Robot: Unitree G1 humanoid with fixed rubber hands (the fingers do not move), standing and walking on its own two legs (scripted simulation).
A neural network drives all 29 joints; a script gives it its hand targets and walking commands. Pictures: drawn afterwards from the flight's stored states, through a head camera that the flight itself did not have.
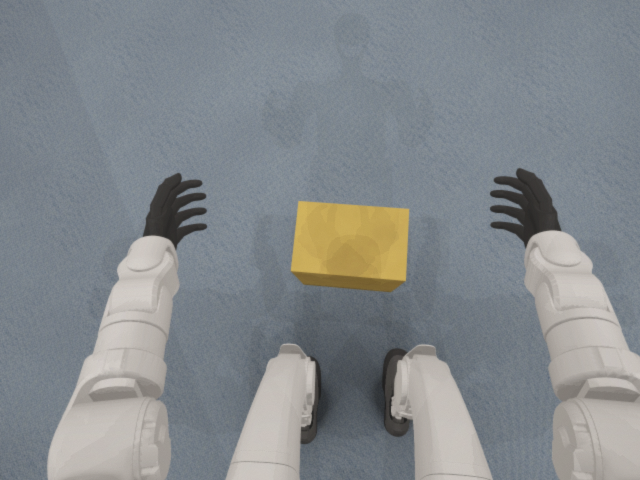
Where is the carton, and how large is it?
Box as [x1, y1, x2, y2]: [291, 201, 408, 291]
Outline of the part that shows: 298,201 291,271 304,284 391,291 405,280 408,209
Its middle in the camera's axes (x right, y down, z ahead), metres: +0.07 +0.03 +0.93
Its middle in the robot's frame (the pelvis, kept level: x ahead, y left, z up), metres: +0.46 +0.01 -0.53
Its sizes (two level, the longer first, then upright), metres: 0.235 0.152 0.261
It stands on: the floor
